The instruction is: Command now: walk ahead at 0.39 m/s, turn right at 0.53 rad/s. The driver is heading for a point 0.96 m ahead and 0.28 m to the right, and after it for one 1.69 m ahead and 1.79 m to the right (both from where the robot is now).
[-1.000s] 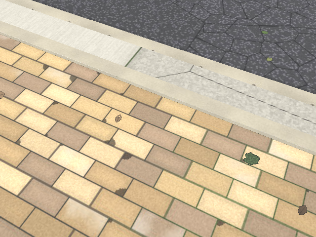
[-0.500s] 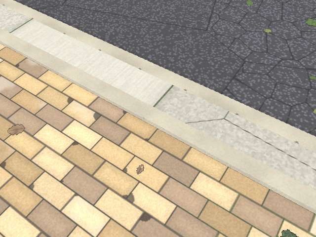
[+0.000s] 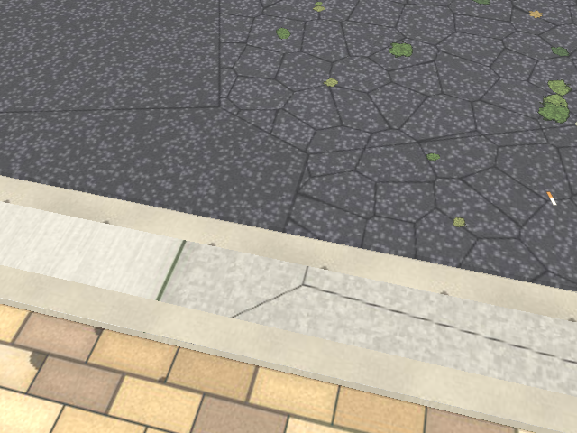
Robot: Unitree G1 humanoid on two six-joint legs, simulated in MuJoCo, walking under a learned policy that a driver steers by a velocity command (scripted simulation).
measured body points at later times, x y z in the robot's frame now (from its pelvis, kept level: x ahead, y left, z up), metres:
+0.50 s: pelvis +0.14 -0.02 +0.00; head +0.18 -0.06 +0.45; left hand +0.28 +0.23 -0.11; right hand +0.21 -0.31 -0.13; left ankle +0.24 +0.14 -0.67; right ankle +0.18 -0.07 -0.74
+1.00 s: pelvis +0.19 +0.03 +0.01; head +0.23 +0.05 +0.46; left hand +0.42 +0.23 -0.13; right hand +0.15 -0.26 -0.09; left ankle +0.24 +0.11 -0.74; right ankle +0.09 -0.07 -0.67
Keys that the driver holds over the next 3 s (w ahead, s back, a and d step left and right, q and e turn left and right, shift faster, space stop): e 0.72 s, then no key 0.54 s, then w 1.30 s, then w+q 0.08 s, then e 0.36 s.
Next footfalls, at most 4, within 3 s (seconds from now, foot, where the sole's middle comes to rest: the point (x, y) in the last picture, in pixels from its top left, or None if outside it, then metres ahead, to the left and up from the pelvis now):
0.10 right None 0.22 -0.08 -0.78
0.80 left None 0.27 0.09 -0.78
1.18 right None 0.12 -0.07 -0.78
1.56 left None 0.32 0.08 -0.78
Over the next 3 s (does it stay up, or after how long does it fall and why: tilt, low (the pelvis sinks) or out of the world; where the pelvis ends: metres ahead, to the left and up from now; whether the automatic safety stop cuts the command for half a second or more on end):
stays up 0.84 -0.31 0.00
